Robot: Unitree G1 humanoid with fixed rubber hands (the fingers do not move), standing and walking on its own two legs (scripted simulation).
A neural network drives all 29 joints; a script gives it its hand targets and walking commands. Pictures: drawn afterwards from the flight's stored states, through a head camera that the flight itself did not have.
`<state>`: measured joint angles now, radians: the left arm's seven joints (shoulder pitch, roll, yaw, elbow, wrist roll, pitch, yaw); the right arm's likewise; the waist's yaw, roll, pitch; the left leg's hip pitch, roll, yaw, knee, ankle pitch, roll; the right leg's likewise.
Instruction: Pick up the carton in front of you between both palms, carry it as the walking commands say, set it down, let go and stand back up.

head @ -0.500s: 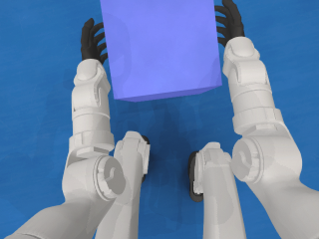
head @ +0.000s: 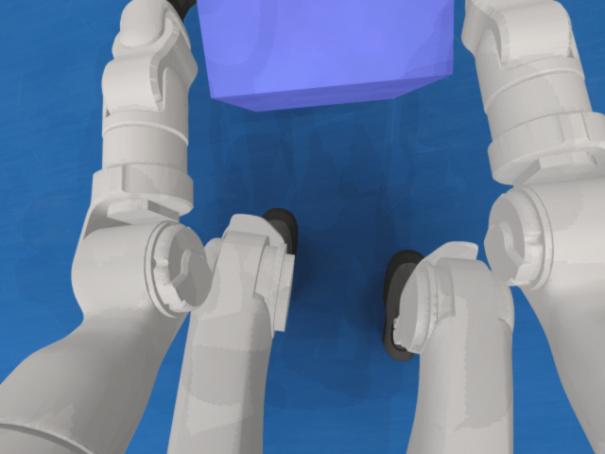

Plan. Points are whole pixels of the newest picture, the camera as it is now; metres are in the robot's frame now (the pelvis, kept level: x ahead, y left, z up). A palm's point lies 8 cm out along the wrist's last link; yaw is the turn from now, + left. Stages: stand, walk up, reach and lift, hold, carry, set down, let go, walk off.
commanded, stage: set down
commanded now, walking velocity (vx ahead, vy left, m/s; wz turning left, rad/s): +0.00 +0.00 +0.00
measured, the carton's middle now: (319, 4) +0.55 +0.08 -0.24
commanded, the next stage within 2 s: none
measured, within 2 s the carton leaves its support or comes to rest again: rests again in 0.64 s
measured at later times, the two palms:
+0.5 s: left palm (172, 12) +0.51 +0.22 -0.18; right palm out of the picture +0.57 -0.08 -0.19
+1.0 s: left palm (167, 19) +0.51 +0.23 -0.19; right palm out of the picture +0.57 -0.07 -0.20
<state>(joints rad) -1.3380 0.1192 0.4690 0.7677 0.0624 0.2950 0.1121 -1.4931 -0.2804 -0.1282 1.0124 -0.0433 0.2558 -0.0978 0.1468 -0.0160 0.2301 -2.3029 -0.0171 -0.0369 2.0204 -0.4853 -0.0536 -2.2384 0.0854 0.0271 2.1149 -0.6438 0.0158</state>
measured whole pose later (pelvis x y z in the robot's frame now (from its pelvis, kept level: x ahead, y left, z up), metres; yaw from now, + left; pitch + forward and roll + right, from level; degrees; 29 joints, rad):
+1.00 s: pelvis -0.01 -0.01 -0.03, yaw +1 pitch +37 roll +3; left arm -1.41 0.24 0.55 1.01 0.09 0.20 -0.02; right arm -1.56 -0.24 -0.21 1.07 -0.17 0.20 0.02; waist 0.12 0.03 0.37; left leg -2.28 -0.02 -0.03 2.13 -0.51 -0.07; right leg -2.23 0.10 0.03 2.24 -0.66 0.00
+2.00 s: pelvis +0.00 +0.00 +0.09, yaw +0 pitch +48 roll +1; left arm -1.21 0.20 0.38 0.77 -0.09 0.21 0.13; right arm -1.45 -0.43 -0.10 1.03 0.02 0.24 -0.01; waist 0.15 -0.03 0.04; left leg -2.09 -0.02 -0.03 1.69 -0.43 -0.04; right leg -2.03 0.07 0.04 1.77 -0.57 0.02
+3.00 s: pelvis +0.09 +0.03 +0.33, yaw -1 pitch +25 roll -1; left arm -0.19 0.20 0.12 0.50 0.00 0.07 -0.11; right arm -0.34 -0.16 -0.18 0.60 -0.08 0.07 -0.04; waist 0.10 0.01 -0.05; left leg -0.93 -0.02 -0.02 0.74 -0.25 0.01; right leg -0.86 0.02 0.08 0.75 -0.33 0.03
